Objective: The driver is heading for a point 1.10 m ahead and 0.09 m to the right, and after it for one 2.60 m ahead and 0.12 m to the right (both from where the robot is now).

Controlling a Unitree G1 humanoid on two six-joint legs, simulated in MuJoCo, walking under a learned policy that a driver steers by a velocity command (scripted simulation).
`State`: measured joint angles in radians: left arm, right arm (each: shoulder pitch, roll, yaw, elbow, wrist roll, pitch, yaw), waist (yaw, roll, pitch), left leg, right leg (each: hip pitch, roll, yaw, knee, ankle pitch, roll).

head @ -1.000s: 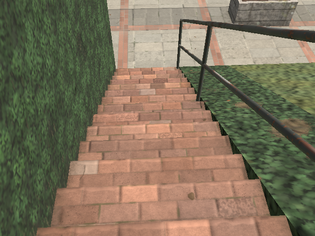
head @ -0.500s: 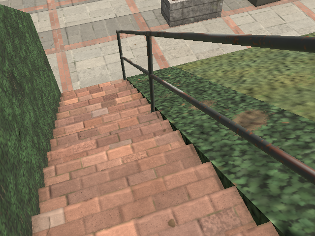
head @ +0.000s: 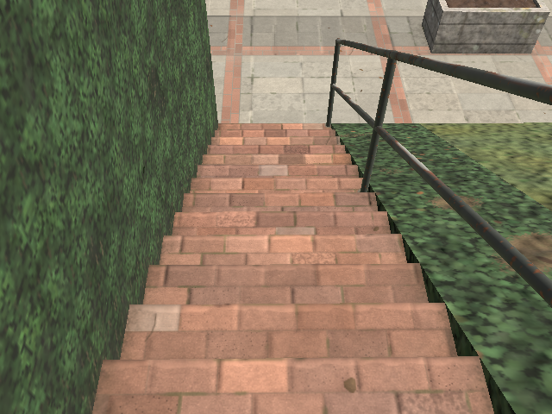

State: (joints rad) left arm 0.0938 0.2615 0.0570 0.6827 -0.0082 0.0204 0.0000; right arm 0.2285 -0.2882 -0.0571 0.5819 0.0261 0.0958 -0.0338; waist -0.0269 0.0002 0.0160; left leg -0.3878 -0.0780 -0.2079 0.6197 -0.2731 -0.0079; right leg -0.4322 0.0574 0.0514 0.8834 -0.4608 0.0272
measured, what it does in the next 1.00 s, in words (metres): steps on the spot: right foot, then left foot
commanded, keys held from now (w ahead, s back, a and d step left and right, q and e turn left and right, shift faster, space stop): q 0.12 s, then no key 0.08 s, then e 0.24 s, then w+e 0.32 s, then e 0.20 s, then q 0.04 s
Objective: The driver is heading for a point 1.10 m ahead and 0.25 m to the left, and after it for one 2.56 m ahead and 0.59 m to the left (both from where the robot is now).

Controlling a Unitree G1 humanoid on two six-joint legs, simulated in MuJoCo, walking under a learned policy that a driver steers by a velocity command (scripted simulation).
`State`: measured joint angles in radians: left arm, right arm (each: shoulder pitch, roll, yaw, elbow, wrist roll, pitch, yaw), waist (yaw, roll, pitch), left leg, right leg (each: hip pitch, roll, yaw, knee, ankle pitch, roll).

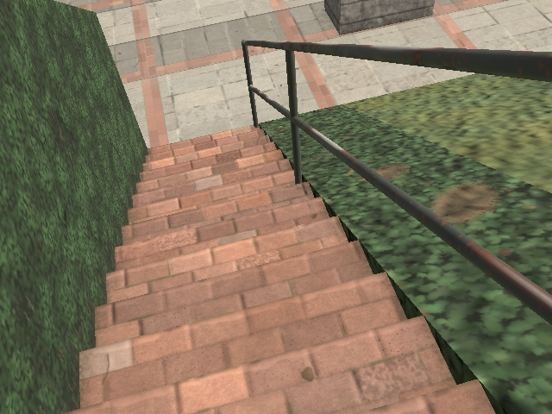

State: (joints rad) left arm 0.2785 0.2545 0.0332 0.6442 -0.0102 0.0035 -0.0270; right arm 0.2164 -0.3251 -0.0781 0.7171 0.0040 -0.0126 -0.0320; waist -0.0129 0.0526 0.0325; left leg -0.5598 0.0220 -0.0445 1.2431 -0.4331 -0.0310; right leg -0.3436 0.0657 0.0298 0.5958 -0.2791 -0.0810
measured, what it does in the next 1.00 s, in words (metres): steps on the spot, turning left: left foot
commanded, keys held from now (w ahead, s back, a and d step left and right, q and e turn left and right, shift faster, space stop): q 0.80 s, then e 0.20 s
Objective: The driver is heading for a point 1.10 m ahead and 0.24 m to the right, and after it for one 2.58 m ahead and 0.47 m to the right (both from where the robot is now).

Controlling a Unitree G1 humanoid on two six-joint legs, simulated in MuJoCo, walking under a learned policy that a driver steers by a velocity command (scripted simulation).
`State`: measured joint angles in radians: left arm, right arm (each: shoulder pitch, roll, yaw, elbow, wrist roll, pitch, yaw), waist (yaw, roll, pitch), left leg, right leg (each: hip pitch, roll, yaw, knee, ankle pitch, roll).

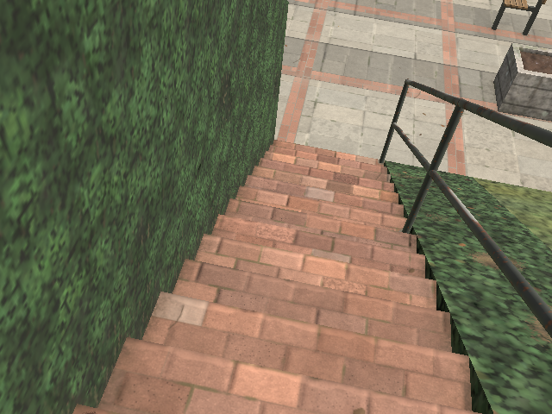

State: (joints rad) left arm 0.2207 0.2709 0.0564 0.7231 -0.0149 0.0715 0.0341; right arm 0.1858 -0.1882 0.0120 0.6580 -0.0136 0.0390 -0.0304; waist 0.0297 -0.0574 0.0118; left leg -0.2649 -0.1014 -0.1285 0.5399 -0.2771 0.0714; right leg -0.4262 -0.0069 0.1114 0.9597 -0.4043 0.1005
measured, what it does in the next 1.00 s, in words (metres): goes down, turning right: right foot, then left foot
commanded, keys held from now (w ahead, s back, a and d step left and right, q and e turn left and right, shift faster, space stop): e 0.02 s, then w+e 0.62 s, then w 0.10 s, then w+q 0.26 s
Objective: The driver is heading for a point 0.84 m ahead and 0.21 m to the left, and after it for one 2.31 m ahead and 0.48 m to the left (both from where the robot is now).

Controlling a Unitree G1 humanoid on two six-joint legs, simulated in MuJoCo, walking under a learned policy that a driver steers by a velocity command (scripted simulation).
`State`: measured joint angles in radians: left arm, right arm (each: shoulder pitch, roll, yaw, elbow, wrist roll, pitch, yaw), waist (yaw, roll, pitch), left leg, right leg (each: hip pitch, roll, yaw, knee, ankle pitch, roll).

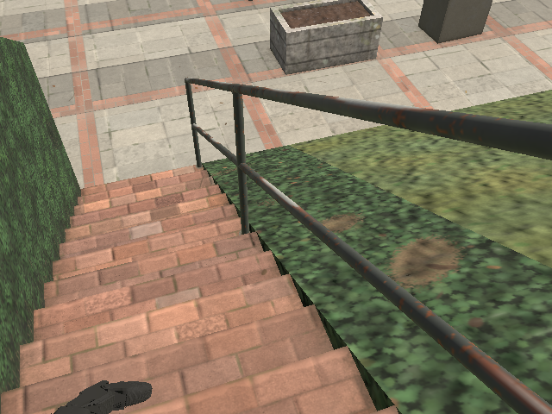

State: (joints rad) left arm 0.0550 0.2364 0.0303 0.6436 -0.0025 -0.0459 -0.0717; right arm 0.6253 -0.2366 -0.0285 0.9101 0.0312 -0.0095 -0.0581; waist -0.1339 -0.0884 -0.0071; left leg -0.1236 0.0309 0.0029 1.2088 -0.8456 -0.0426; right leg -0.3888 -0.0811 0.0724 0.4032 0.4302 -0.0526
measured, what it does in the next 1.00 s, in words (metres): goes down, turning left: left foot 0.18 m lower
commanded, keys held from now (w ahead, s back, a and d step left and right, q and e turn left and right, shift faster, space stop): w+q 0.70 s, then w+e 0.10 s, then e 0.20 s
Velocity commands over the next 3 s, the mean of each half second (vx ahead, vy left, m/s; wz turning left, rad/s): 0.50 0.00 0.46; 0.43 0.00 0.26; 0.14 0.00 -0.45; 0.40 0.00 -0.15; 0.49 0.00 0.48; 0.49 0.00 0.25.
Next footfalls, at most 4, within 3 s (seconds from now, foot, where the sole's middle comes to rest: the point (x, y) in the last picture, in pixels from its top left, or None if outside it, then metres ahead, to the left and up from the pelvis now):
0.56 left None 0.34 0.19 -1.00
1.14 right None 0.65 0.11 -1.18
1.64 left None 0.64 0.33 -1.18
2.20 right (244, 356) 0.97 0.01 -1.36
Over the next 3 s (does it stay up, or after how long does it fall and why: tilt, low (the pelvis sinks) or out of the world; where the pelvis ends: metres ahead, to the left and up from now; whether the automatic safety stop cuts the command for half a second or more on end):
stays up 1.23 0.24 -0.79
